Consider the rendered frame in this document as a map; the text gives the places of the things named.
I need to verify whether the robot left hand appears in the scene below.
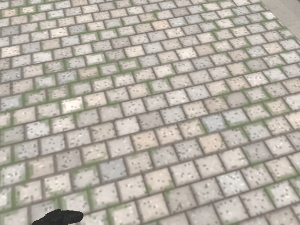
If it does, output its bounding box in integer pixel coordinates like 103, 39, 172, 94
30, 209, 83, 225

